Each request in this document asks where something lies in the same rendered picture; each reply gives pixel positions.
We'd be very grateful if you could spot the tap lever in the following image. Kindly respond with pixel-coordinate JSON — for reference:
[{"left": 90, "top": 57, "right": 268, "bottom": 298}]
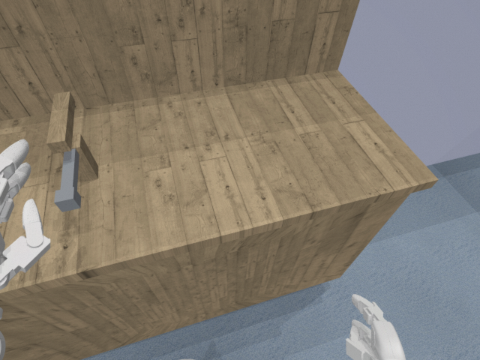
[{"left": 54, "top": 148, "right": 81, "bottom": 212}]

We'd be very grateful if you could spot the robot left hand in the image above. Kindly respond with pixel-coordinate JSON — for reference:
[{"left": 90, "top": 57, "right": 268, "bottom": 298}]
[{"left": 0, "top": 139, "right": 50, "bottom": 290}]

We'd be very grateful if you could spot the counter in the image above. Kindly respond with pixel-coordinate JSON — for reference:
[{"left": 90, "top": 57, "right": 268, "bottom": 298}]
[{"left": 0, "top": 0, "right": 439, "bottom": 360}]

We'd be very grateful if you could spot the robot right hand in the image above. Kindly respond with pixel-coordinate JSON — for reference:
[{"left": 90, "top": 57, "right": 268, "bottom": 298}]
[{"left": 346, "top": 294, "right": 406, "bottom": 360}]

